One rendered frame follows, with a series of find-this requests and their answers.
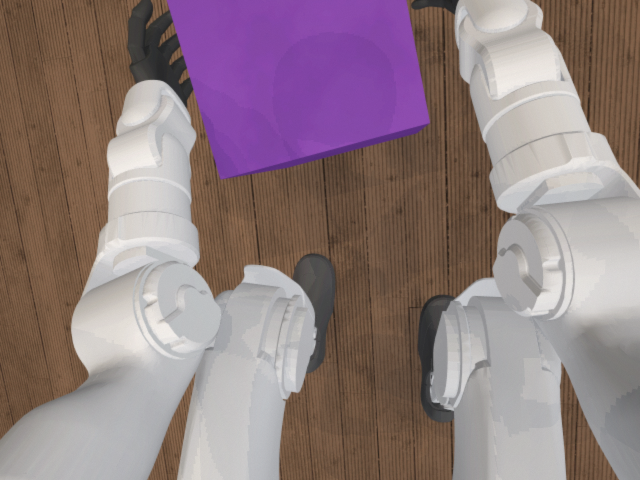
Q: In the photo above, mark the robot left thigh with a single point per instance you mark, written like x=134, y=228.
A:
x=260, y=356

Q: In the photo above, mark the robot left shin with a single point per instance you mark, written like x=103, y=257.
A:
x=264, y=275

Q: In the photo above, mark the robot right forearm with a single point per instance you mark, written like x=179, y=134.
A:
x=528, y=110

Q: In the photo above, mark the robot right upper arm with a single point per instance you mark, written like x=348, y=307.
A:
x=575, y=268

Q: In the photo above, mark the robot left upper arm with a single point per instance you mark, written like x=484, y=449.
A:
x=141, y=337

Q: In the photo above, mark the robot left forearm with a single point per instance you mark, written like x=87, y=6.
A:
x=149, y=190

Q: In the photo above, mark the carton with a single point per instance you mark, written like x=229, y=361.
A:
x=280, y=83

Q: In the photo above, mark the left robot hand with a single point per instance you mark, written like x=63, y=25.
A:
x=150, y=62

